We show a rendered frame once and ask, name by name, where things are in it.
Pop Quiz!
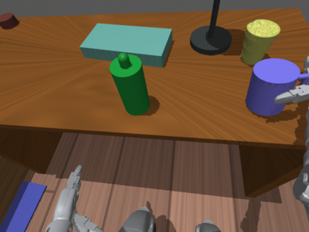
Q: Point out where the left robot hand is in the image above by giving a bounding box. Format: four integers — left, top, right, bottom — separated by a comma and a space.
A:
53, 165, 104, 232

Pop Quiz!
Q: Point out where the right robot hand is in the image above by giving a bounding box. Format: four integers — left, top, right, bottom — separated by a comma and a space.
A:
274, 56, 309, 104

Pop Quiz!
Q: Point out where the right robot arm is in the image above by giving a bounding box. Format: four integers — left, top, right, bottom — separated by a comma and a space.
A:
293, 103, 309, 215

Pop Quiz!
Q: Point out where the left robot arm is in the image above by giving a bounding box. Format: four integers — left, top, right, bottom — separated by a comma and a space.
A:
45, 219, 73, 232

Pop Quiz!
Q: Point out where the desk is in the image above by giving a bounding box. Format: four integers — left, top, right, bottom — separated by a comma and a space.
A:
0, 8, 309, 198

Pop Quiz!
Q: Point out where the desk lamp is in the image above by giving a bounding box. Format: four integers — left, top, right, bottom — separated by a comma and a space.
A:
190, 0, 232, 55

